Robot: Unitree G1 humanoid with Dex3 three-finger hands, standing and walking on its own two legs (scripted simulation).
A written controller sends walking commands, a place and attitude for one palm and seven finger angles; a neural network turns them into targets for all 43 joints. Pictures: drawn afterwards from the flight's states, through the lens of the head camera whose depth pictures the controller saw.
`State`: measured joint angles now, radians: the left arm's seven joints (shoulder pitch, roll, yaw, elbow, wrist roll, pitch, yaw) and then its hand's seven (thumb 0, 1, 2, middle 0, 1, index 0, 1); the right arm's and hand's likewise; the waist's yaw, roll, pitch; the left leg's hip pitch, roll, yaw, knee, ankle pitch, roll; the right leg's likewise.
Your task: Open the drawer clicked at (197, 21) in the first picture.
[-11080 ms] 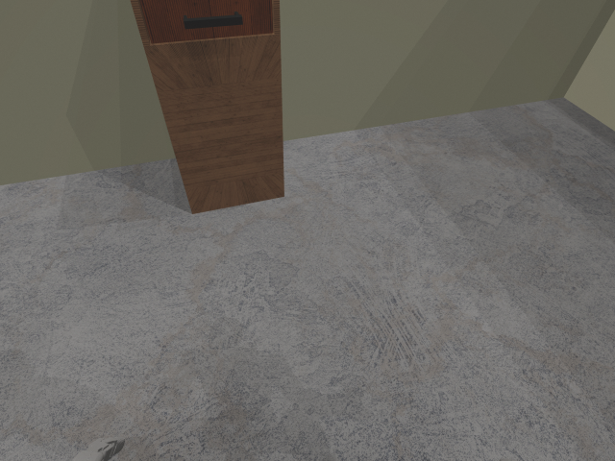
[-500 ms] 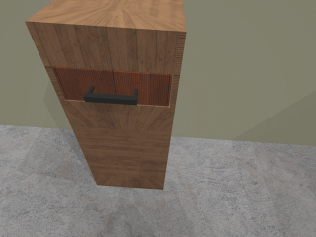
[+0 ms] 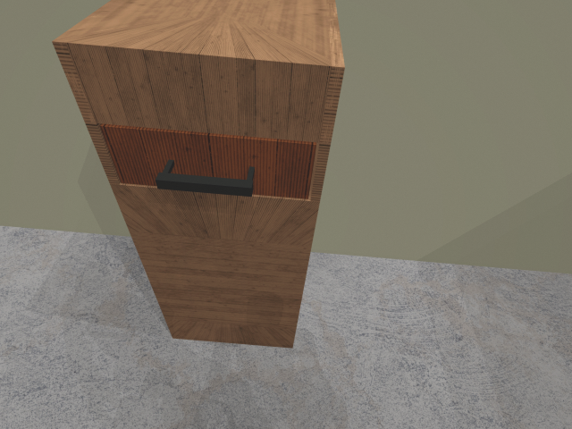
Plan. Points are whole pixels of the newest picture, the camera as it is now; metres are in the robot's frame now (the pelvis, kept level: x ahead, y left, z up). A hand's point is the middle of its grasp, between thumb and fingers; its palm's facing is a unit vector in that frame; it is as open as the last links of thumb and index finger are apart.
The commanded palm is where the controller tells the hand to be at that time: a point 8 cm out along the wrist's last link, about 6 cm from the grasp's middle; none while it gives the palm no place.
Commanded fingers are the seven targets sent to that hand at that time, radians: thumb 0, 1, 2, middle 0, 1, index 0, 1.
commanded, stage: look again from close up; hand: left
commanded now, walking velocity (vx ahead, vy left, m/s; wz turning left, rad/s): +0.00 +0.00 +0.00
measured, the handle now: (208, 176) +0.53 +0.18 +0.05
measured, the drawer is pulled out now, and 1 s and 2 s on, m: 0.00 0.00 0.00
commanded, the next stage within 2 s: raise the hand with hooked fingers in 0.06 s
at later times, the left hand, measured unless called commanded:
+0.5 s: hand (169, 367) +0.21 +0.18 -0.02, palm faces +0.04 -0.39 -0.92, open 8.1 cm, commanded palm +0.14 +0.22 +0.00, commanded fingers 0.00 0.48 0.72 -0.23 -0.57 -0.23 -0.57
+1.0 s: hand (150, 308) +0.26 +0.21 +0.03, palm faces +0.04 -0.12 -0.99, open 11.0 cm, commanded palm +0.23 +0.22 +0.09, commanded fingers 0.00 -0.10 0.47 -0.27 -0.94 -0.27 -0.94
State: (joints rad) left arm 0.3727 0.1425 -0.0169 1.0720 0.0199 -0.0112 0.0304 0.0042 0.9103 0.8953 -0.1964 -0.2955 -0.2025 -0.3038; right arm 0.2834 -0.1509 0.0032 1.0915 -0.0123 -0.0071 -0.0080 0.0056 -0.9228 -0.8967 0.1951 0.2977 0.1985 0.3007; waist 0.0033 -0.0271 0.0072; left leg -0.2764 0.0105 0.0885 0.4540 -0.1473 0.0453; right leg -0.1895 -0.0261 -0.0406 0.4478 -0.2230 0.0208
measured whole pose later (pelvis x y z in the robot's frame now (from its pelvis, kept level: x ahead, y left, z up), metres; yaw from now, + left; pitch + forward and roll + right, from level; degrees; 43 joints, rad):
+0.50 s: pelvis -0.01 -0.01 -0.03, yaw -1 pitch +2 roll +2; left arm 0.36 0.28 -0.10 0.05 0.81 -0.01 0.36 0.01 0.72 0.81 -0.20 -0.43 -0.21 -0.43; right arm 0.15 -0.25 -0.02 0.60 -0.01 -0.10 -0.01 0.01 -0.91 -0.90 0.20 0.30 0.20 0.30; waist 0.02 0.04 -0.10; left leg -0.50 -0.02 0.09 0.70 -0.24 0.03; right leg -0.47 0.01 0.07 0.79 -0.37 0.00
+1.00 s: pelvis +0.04 -0.03 -0.02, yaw +0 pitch +4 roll +1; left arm 0.33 0.43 -0.04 -0.17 0.95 0.03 0.22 0.00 0.12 0.56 -0.27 -0.80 -0.28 -0.81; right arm 0.10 -0.19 0.05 0.56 -0.03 0.12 0.01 0.01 -0.90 -0.90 0.20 0.30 0.20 0.30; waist 0.08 0.06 -0.07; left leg -0.45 0.00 0.04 0.69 -0.32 0.01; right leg -0.38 0.03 0.03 0.72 -0.42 -0.03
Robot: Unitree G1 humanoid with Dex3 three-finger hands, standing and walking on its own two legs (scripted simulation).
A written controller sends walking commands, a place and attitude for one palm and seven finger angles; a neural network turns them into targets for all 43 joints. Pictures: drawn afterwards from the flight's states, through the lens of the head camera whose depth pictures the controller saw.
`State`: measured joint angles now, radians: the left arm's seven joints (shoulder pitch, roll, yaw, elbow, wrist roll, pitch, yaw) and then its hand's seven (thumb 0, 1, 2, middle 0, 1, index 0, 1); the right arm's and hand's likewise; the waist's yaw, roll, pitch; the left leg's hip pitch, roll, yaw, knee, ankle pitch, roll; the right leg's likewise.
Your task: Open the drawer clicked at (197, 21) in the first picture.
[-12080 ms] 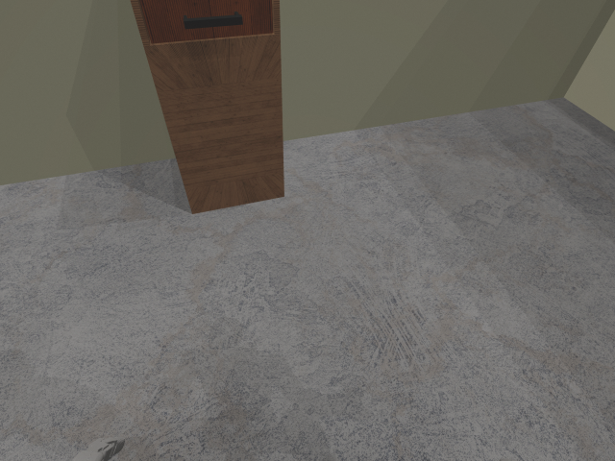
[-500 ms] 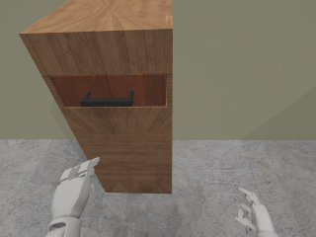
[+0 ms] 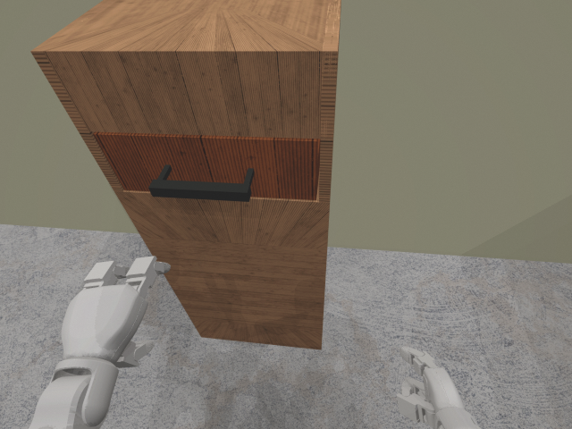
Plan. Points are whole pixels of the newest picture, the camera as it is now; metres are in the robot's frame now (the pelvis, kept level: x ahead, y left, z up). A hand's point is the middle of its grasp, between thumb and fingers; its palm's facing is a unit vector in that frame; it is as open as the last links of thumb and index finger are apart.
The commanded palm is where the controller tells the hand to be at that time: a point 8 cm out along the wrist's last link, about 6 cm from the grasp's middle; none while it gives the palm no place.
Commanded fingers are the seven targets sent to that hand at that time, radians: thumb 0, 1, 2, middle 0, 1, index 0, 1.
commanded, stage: raise the hand with hooked fingers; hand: left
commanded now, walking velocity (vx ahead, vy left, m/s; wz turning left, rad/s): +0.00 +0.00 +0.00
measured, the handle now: (204, 181) +0.48 +0.21 +0.07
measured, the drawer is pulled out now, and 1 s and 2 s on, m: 0.00 0.00 0.00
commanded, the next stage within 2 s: move the hooked fingers above the handle in 1.06 s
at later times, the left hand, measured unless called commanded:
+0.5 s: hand (98, 238) +0.29 +0.27 +0.16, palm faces +0.15 -0.07 -0.99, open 13.6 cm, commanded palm +0.25 +0.26 +0.21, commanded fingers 0.00 -0.50 0.30 -0.30 -1.20 -0.30 -1.20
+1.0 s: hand (91, 241) +0.27 +0.26 +0.17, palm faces +0.10 -0.08 -0.99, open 13.8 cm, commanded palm +0.24 +0.27 +0.24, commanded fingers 0.00 -0.50 0.30 -0.30 -1.20 -0.30 -1.20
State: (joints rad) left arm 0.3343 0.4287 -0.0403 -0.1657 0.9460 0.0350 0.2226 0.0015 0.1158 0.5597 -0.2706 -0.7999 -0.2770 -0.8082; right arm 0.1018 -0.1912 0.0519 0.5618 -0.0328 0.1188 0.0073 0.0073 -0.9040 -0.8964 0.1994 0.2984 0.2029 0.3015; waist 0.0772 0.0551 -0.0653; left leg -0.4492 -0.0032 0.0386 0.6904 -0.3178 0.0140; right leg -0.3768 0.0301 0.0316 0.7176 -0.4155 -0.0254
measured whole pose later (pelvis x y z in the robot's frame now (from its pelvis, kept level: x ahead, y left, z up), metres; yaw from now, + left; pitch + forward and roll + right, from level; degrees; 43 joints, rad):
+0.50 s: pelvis +0.00 +0.02 +0.02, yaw +2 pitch +0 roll +0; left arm -0.01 0.56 -0.02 -0.18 0.85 0.10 0.00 0.00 -0.43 0.32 -0.31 -1.15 -0.32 -1.16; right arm 0.06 -0.24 0.02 0.59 0.01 0.16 -0.01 0.01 -0.91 -0.90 0.19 0.30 0.20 0.30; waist 0.08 0.08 -0.01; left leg -0.29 -0.04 0.01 0.53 -0.25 0.04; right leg -0.19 0.00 0.01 0.52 -0.34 0.00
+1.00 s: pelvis -0.03 +0.01 +0.02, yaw +3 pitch -2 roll +0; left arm -0.14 0.60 0.00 -0.11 0.80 -0.04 -0.11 0.00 -0.49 0.30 -0.32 -1.20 -0.33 -1.21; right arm 0.14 -0.28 0.01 0.63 0.02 0.13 0.00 0.01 -0.91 -0.90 0.20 0.30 0.20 0.30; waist 0.08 0.09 0.03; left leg -0.26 -0.03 0.00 0.46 -0.16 0.03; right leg -0.17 0.01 0.00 0.47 -0.27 0.00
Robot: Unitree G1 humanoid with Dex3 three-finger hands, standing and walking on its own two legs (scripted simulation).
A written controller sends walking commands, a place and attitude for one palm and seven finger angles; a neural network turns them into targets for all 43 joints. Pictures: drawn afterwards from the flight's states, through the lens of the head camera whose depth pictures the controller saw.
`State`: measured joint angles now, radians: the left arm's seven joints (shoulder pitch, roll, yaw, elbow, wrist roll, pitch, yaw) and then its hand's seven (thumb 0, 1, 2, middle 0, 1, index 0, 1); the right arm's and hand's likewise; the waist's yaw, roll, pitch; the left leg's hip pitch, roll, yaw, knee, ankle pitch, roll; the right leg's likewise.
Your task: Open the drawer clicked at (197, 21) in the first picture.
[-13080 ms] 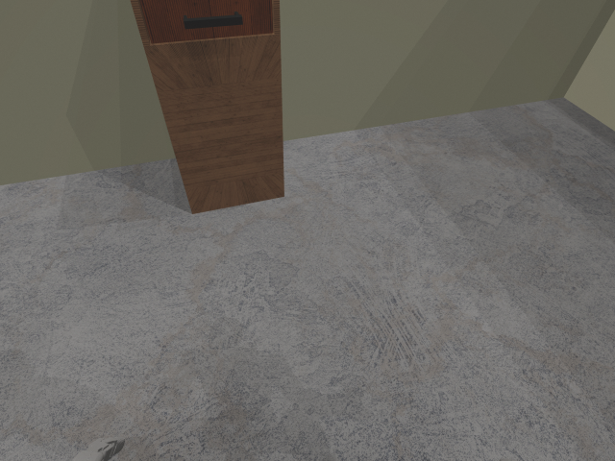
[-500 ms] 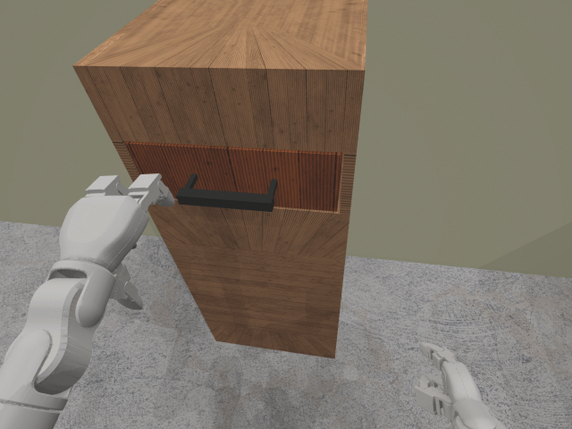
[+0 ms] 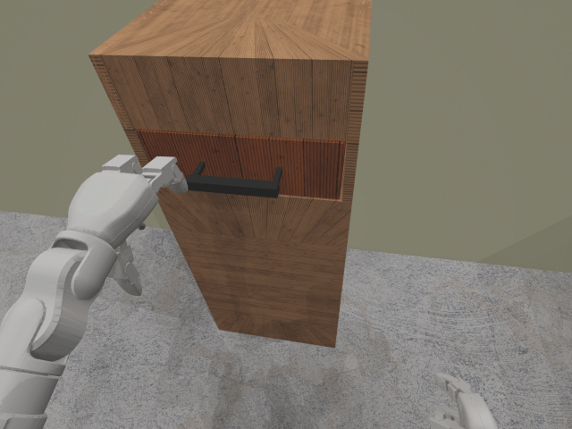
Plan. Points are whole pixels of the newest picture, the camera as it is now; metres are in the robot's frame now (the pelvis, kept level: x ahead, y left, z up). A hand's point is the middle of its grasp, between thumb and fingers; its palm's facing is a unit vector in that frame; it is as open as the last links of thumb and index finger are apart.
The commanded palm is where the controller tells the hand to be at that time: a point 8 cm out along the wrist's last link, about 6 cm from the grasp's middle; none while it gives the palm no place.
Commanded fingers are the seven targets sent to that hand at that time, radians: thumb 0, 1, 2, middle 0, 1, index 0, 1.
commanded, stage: raise the hand with hooked fingers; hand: left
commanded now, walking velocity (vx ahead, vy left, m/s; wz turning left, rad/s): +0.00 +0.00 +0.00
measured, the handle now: (235, 177) +0.52 +0.17 +0.05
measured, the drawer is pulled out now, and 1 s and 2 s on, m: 0.00 0.00 0.00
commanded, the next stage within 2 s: move the hooked fingers above the handle in 0.06 s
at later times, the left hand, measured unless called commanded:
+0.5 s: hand (165, 206) +0.34 +0.21 +0.15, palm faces +0.11 -0.07 -0.99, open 13.8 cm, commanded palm +0.32 +0.22 +0.21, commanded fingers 0.00 -0.50 0.30 -0.30 -1.20 -0.30 -1.20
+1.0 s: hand (179, 191) +0.40 +0.22 +0.13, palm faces +0.06 -0.05 -1.00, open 13.8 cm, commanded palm +0.37 +0.21 +0.19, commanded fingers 0.00 -0.50 0.30 -0.30 -1.20 -0.30 -1.20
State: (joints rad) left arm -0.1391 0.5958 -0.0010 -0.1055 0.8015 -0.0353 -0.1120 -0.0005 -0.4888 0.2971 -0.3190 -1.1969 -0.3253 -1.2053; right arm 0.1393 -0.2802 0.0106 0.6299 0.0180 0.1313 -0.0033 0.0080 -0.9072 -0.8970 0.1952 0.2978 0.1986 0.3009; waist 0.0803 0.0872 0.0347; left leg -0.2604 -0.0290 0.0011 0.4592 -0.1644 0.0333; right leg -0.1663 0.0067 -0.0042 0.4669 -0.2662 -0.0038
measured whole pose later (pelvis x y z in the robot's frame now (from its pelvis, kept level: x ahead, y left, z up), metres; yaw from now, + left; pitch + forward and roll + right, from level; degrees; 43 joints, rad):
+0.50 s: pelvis +0.00 -0.01 +0.00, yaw +0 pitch -1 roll +0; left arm -0.30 0.55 -0.08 0.07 0.85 -0.03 -0.07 0.00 -0.49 0.30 -0.32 -1.20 -0.33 -1.21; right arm 0.11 -0.25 0.02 0.64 0.03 0.12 -0.01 0.01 -0.91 -0.90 0.20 0.30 0.20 0.30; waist 0.07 0.08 0.02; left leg -0.27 -0.03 0.00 0.45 -0.17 0.02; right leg -0.18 0.01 -0.01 0.47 -0.27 -0.01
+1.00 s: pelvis +0.03 -0.02 +0.00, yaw +0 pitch +3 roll +0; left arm -0.39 0.54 -0.09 0.24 0.89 0.04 -0.03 0.00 -0.49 0.30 -0.32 -1.20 -0.32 -1.21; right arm 0.14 -0.27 0.00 0.65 0.04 0.16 -0.01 0.01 -0.91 -0.90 0.19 0.30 0.20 0.30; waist 0.06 0.07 -0.02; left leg -0.33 -0.02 0.00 0.50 -0.21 0.01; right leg -0.24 0.02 -0.01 0.51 -0.32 -0.02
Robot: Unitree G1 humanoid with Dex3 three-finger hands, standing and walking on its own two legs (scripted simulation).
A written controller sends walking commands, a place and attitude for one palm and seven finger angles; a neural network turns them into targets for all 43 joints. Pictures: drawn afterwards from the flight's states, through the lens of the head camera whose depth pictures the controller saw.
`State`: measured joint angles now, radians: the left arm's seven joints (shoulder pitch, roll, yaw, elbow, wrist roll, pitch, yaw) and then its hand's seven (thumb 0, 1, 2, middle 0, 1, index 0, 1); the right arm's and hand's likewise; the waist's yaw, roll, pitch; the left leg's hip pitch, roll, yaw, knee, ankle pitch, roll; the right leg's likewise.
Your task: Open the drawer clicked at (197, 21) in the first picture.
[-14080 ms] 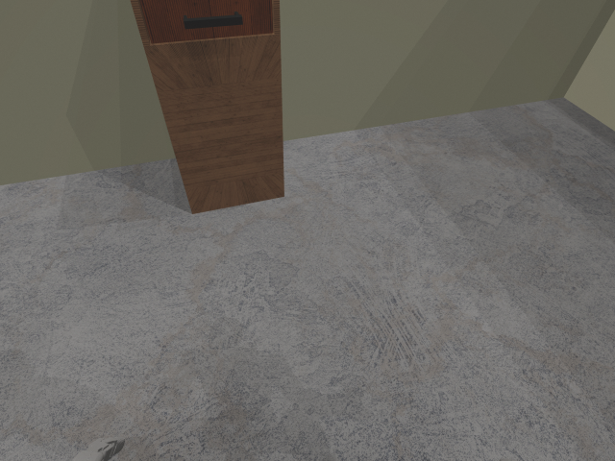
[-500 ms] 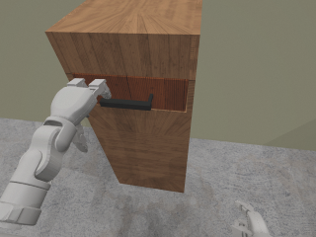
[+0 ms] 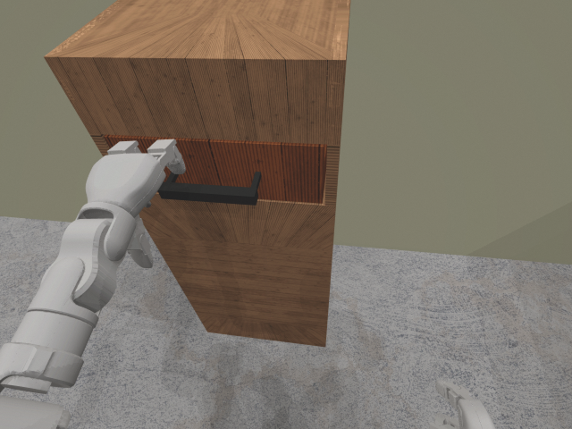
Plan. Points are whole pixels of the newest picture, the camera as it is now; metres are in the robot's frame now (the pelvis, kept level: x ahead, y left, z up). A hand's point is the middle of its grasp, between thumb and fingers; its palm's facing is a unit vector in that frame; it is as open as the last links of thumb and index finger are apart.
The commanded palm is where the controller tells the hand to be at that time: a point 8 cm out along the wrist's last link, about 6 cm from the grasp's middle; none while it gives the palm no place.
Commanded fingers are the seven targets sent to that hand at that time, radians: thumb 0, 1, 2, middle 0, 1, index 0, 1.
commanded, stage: move the hooked fingers above the handle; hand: left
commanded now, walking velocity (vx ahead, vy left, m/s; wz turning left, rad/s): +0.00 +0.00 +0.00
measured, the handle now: (211, 184) +0.49 +0.19 +0.05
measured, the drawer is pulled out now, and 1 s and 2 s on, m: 0.00 0.00 0.00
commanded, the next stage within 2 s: none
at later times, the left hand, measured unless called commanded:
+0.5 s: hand (171, 194) +0.41 +0.22 +0.11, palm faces -0.02 -0.03 -1.00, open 13.8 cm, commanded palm +0.40 +0.21 +0.17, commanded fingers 0.00 -0.50 0.30 -0.30 -1.20 -0.30 -1.20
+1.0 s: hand (183, 176) +0.45 +0.21 +0.11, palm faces +0.01 -0.03 -1.00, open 13.6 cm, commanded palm +0.42 +0.22 +0.17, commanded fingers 0.00 -0.50 0.30 -0.30 -1.20 -0.30 -1.20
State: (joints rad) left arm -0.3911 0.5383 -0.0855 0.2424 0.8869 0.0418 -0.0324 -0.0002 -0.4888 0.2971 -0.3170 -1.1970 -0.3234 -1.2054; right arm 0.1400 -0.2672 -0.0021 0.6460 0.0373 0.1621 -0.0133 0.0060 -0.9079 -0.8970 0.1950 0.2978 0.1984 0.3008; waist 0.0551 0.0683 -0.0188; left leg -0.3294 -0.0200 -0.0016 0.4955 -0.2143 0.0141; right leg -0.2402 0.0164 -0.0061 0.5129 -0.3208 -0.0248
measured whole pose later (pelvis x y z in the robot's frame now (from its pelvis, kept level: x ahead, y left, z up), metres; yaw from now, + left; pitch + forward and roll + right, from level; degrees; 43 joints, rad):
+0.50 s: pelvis +0.01 +0.00 -0.01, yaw +0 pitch +6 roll +0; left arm -0.54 0.52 -0.14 0.44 0.92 0.04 -0.03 0.00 -0.49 0.30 -0.31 -1.20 -0.32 -1.20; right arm 0.21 -0.27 -0.03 0.66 0.04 0.19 -0.02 0.01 -0.91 -0.90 0.20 0.30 0.20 0.30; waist 0.02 0.06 -0.05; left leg -0.41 -0.02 0.00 0.56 -0.25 0.01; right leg -0.31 0.02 0.00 0.57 -0.36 -0.03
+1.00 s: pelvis +0.00 +0.00 -0.01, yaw -3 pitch +7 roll +1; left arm -0.65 0.52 -0.05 0.71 0.97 0.00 0.07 0.00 -0.49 0.30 -0.37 -1.22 -0.36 -1.24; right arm 0.26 -0.25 -0.01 0.67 0.05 0.20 -0.06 0.00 -0.91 -0.90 0.20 0.30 0.20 0.30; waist -0.04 0.06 -0.08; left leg -0.42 0.01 0.05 0.55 -0.25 0.01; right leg -0.36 0.04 0.04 0.59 -0.34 -0.03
